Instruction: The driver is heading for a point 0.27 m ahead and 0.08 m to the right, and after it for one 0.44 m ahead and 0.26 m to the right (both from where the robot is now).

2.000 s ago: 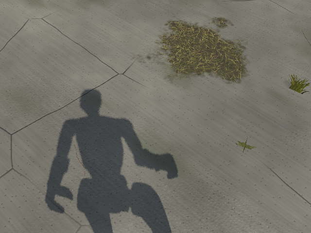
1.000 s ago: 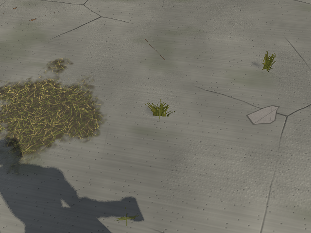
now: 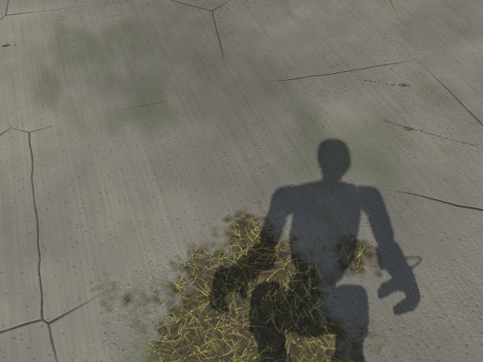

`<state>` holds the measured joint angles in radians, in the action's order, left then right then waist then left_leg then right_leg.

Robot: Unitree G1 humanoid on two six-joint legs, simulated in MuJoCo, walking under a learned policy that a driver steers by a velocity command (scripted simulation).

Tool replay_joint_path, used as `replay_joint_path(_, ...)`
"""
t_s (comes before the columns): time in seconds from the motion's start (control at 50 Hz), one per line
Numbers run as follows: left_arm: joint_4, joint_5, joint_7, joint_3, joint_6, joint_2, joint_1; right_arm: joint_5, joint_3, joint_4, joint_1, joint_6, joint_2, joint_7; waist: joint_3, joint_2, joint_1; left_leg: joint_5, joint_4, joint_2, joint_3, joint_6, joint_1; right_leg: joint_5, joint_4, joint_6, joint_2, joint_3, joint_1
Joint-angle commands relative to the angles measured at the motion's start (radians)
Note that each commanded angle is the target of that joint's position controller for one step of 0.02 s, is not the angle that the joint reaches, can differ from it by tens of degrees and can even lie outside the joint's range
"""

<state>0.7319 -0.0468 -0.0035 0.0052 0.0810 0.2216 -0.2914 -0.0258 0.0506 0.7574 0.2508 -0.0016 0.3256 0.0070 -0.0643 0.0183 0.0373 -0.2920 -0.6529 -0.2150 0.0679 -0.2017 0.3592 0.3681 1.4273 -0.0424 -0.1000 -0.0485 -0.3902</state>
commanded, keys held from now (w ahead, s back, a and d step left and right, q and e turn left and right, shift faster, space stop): w+e+shift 0.30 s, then shift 0.70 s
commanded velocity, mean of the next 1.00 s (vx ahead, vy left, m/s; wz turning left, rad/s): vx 0.53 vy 0.00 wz -0.11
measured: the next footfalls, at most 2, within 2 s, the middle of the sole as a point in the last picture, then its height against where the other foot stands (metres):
right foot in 0.32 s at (337, 343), level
left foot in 0.74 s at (298, 247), level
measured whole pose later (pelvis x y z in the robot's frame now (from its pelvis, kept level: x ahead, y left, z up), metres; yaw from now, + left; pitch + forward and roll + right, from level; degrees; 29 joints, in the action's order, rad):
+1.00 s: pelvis +0.65 -0.12 +0.02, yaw -11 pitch -1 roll +0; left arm 0.92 -0.01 -0.02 -0.01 -0.05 0.23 -0.18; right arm -0.02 -0.02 0.90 0.25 0.03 0.20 -0.02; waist -0.05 -0.02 -0.02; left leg -0.07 -0.42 -0.06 0.04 -0.08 0.35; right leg 0.43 0.70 0.00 0.02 -0.06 -0.29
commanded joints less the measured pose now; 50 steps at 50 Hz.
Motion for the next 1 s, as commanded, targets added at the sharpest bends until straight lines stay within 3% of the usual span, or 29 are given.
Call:
replay_joint_path(0.02,-0.082,-0.026,0.002,-0.036,-0.019,0.174,-0.056,0.007,0.026,-0.059,0.024,0.06,0.095,-0.026,0.016,-0.142,0.033,0.121,0.441,0.349,-0.515,-0.175,-0.14,0.033,-0.135,-0.023,-0.073,-0.012,-0.275)
replay_joint_path(0.06,-0.112,-0.016,0.018,-0.021,-0.034,0.129,0.02,0.007,0.021,-0.03,0.035,0.093,0.091,-0.015,-0.032,-0.093,0.026,0.195,0.495,0.3,-0.389,-0.146,-0.02,-0.057,-0.323,-0.024,-0.094,0.026,-0.239)
replay_joint_path(0.12,-0.148,0.024,0.039,-0.005,-0.025,0.091,0.164,0.023,0.023,-0.007,0.067,0.126,0.091,0.012,-0.056,-0.038,-0.034,0.324,0.556,0.229,-0.208,-0.062,0.009,-0.433,-0.651,0.045,-0.084,0.076,-0.114)
replay_joint_path(0.16,-0.141,0.044,0.05,-0.01,-0.023,0.098,0.218,0.033,0.022,0.022,0.129,0.14,0.097,0.019,-0.059,-0.044,-0.079,0.408,0.639,0.266,-0.17,-0.028,-0.11,-0.598,-0.756,0.097,-0.041,0.119,-0.086)
replay_joint_path(0.2,-0.14,0.044,0.053,-0.018,-0.019,0.116,0.248,0.02,0.026,0.047,0.158,0.141,0.125,0.011,-0.064,-0.033,-0.09,0.586,0.634,0.307,-0.116,0.009,-0.297,-0.585,-0.835,0.136,0.0,0.13,-0.128)
replay_joint_path(0.22,-0.135,0.039,0.054,-0.025,-0.016,0.128,0.245,0.012,0.028,0.054,0.165,0.138,0.142,0.003,-0.041,-0.02,-0.083,0.785,0.584,0.321,-0.082,0.029,-0.385,-0.534,-0.852,0.151,0.046,0.147,-0.121)
replay_joint_path(0.26,-0.108,0.033,0.051,-0.045,-0.019,0.171,0.167,-0.016,0.035,0.058,0.163,0.121,0.181,-0.019,0.055,0.051,-0.03,1.211,0.391,0.354,-0.031,0.075,-0.519,-0.372,-0.833,0.176,0.145,0.186,-0.05)
replay_joint_path(0.28,-0.069,0.033,0.047,-0.061,-0.024,0.2,0.03,-0.035,0.039,0.051,0.135,0.105,0.192,-0.029,0.129,0.088,0.043,1.358,0.202,0.373,-0.013,0.091,-0.536,-0.289,-0.81,0.194,0.186,0.192,0.06)
replay_joint_path(0.3,0.002,0.032,0.04,-0.08,-0.031,0.227,-0.186,-0.048,0.04,0.036,0.081,0.088,0.192,-0.038,0.211,0.091,0.151,1.365,-0.08,0.367,0.021,0.106,-0.472,-0.231,-0.823,0.212,0.209,0.194,0.247)
replay_joint_path(0.32,0.044,0.018,0.024,-0.102,-0.036,0.276,-0.356,-0.037,0.028,0.025,0.053,0.088,0.157,-0.04,0.254,0.03,0.233,1.108,-0.475,0.307,0.036,0.115,-0.256,-0.157,-0.838,0.26,0.129,0.062,0.473)
replay_joint_path(0.34,0.055,0.005,0.023,-0.131,-0.04,0.384,-0.307,0.032,-0.008,-0.014,0.208,0.109,0.0,-0.012,0.359,-0.454,0.052,-0.087,-0.985,0.076,-0.004,0.214,0.263,-0.225,-0.946,0.462,-0.203,-0.587,0.83)
replay_joint_path(0.36,0.004,0.023,0.033,-0.129,-0.041,0.32,-0.204,0.01,-0.019,-0.024,0.166,0.125,0.063,-0.023,0.446,-0.185,0.076,-0.114,-1.034,0.102,-0.157,0.175,0.34,-0.385,-1.061,0.468,-0.222,-0.759,0.825)
replay_joint_path(0.4,0.018,0.029,0.022,-0.096,-0.033,0.211,-0.105,0.01,-0.033,-0.051,0.037,0.134,0.066,-0.023,0.177,0.067,0.008,-0.024,-0.865,0.217,-0.156,0.165,0.314,-0.691,-1.065,0.389,-0.197,-0.457,0.483)
replay_joint_path(0.44,0.047,0.036,0.019,-0.065,-0.014,0.144,-0.091,-0.017,-0.039,-0.063,0.013,0.095,0.043,-0.013,0.07,0.076,-0.044,-0.049,-0.707,0.253,-0.138,0.176,0.222,-0.898,-1.101,0.323,-0.119,-0.275,0.255)
replay_joint_path(0.48,0.06,0.04,0.027,-0.065,0.008,0.173,-0.081,-0.02,-0.044,-0.054,0.051,0.056,0.029,-0.005,0.059,0.022,-0.078,-0.058,-0.544,0.252,-0.1,0.191,0.132,-1.043,-1.147,0.302,-0.071,-0.159,0.143)
replay_joint_path(0.52,0.072,0.037,0.03,-0.066,0.015,0.195,-0.061,-0.009,-0.055,-0.06,0.037,0.049,0.0,-0.001,0.068,-0.03,-0.094,0.034,-0.354,0.234,-0.054,0.196,0.098,-1.174,-1.156,0.276,-0.004,-0.056,0.127)
replay_joint_path(0.58,0.08,0.053,0.028,-0.057,0.009,0.161,-0.052,0.003,-0.065,-0.062,-0.05,0.053,-0.022,0.0,0.095,-0.097,-0.046,0.287,-0.075,0.205,-0.001,0.19,0.047,-1.107,-1.15,0.19,0.07,0.034,0.191)
replay_joint_path(0.62,0.097,0.059,0.023,-0.055,0.005,0.152,-0.093,0.006,-0.063,-0.059,-0.098,0.057,-0.022,-0.004,0.109,-0.09,-0.007,0.413,0.018,0.194,0.002,0.181,0.037,-1.016,-1.132,0.158,0.06,0.027,0.263)
replay_joint_path(0.66,0.11,0.05,0.014,-0.058,-0.003,0.161,-0.099,0.0,-0.058,-0.048,-0.096,0.066,-0.011,-0.011,0.102,-0.099,-0.004,0.408,0.069,0.194,-0.021,0.165,0.013,-0.961,-1.088,0.15,0.022,-0.003,0.302)
replay_joint_path(0.7,0.117,0.044,-0.001,-0.062,-0.014,0.168,-0.077,-0.011,-0.043,-0.002,0.003,0.08,0.021,-0.018,0.098,-0.097,-0.045,0.351,0.117,0.18,-0.039,0.138,-0.051,-0.995,-0.981,0.141,-0.002,-0.031,0.335)
replay_joint_path(0.72,0.118,0.048,-0.007,-0.065,-0.02,0.178,-0.053,-0.015,-0.038,0.035,0.093,0.094,0.025,-0.021,0.103,-0.075,-0.093,0.425,0.209,0.183,-0.047,0.122,-0.128,-0.966,-0.873,0.128,0.017,-0.019,0.337)
replay_joint_path(0.74,0.108,0.049,-0.01,-0.067,-0.022,0.182,-0.065,-0.016,-0.029,0.063,0.167,0.11,0.062,-0.026,0.149,-0.007,-0.108,0.814,0.207,0.272,-0.128,0.101,-0.258,-0.765,-0.719,0.109,0.072,0.001,0.287)
replay_joint_path(0.76,0.115,0.065,-0.015,-0.054,-0.027,0.113,-0.204,-0.017,-0.018,0.061,0.207,0.106,0.105,-0.028,0.28,0.173,-0.069,1.382,0.12,0.529,-0.35,-0.06,-0.437,-0.182,-0.424,0.08,0.171,0.039,0.173)
replay_joint_path(0.78,0.149,0.074,-0.015,-0.05,-0.047,0.092,-0.276,0.016,-0.031,0.063,0.191,0.09,0.048,-0.025,0.41,0.211,-0.047,1.483,0.15,0.632,-0.534,-0.194,-0.508,0.274,-0.272,0.06,0.254,-0.013,0.081)
replay_joint_path(0.8,0.163,0.044,-0.015,-0.052,-0.064,0.126,-0.217,0.034,-0.036,0.047,0.128,0.081,0.014,-0.019,0.337,0.069,-0.042,1.255,0.202,0.594,-0.495,-0.183,-0.407,0.253,-0.248,0.058,0.208,-0.075,0.045)
replay_joint_path(0.84,0.15,0.026,-0.011,-0.048,-0.084,0.113,-0.083,0.018,-0.054,0.04,0.011,0.067,-0.044,-0.032,0.177,0.011,-0.018,0.889,0.297,0.504,-0.375,-0.103,-0.204,0.184,-0.344,0.045,0.15,-0.074,0.041)
replay_joint_path(0.86,0.147,0.023,-0.009,-0.044,-0.097,0.103,-0.064,0.013,-0.057,0.049,-0.008,0.063,-0.044,-0.038,0.148,0.038,-0.002,0.8,0.33,0.462,-0.32,-0.061,-0.121,0.148,-0.429,0.036,0.133,-0.061,0.096)
replay_joint_path(0.92,0.187,0.03,-0.014,-0.03,-0.132,0.076,-0.092,-0.004,-0.047,0.08,-0.003,0.052,-0.009,-0.034,0.174,0.086,0.008,0.564,0.361,0.394,-0.244,-0.008,-0.074,0.129,-0.621,0.022,0.144,0.011,0.196)
replay_joint_path(1.0,0.215,0.034,-0.024,-0.023,-0.143,0.077,-0.055,0.006,-0.028,0.103,-0.01,0.025,0.03,-0.031,0.148,0.097,-0.004,0.017,0.422,0.37,-0.271,0.036,-0.008,-0.027,-0.83,0.047,0.134,0.051,0.256)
